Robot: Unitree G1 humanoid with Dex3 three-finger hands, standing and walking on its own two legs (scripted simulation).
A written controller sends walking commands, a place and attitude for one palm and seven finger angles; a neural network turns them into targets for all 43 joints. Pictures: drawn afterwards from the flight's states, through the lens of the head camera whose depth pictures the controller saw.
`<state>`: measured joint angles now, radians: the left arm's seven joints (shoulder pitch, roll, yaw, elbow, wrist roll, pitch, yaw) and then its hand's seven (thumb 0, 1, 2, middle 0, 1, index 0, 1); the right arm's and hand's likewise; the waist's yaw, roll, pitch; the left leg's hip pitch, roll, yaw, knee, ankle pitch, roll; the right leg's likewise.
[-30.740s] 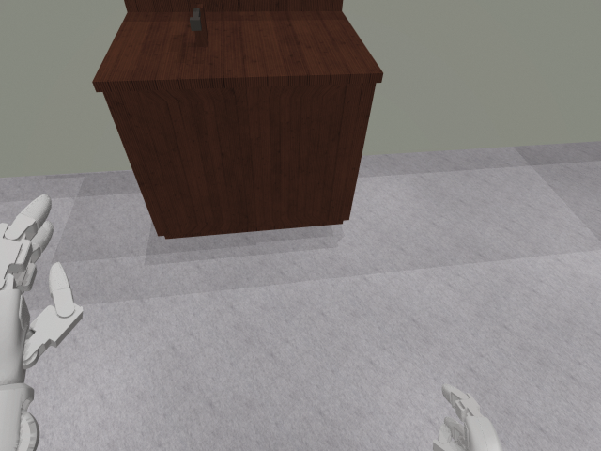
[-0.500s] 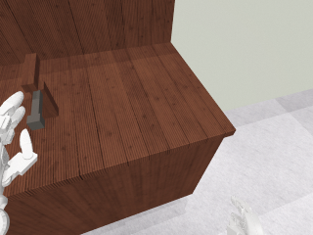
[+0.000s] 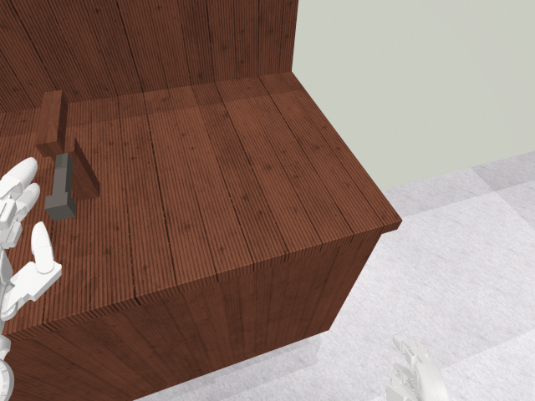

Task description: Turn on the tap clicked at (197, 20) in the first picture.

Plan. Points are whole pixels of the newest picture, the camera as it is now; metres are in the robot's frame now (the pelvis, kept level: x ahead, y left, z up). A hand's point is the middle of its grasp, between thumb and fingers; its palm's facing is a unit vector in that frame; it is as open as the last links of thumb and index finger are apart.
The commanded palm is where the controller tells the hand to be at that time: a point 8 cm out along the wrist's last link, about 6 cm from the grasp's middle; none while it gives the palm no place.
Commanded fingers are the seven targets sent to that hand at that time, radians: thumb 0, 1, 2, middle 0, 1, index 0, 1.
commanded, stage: shuffle to correct the standing spot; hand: left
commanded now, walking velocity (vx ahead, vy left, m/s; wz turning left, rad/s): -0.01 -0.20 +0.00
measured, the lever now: (60, 206) +0.34 +0.32 +0.10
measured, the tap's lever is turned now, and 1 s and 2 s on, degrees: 0 0 0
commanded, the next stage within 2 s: none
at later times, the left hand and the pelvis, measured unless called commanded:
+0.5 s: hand (69, 263) +0.23 +0.23 +0.16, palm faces +0.33 -0.85 -0.40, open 7.4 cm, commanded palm +0.17 +0.27 +0.18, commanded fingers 0.00 0.90 0.90 -0.20 -0.30 -0.20 -0.30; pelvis +0.01 -0.01 +0.00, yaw +1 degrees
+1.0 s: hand (68, 266) +0.22 +0.23 +0.16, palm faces +0.34 -0.85 -0.40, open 7.4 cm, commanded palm +0.16 +0.27 +0.18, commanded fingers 0.00 0.90 0.90 -0.20 -0.30 -0.20 -0.30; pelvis +0.01 -0.01 +0.00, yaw +1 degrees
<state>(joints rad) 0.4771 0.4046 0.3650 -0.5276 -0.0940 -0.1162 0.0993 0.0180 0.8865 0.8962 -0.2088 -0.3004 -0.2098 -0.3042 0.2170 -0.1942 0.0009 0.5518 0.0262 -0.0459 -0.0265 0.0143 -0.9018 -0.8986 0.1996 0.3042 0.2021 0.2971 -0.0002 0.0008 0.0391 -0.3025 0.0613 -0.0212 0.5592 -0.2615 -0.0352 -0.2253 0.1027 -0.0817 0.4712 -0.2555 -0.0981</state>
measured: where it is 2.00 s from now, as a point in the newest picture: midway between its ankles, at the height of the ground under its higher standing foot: outside the picture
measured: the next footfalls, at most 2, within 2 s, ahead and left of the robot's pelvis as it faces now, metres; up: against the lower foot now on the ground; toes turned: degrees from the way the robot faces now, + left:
none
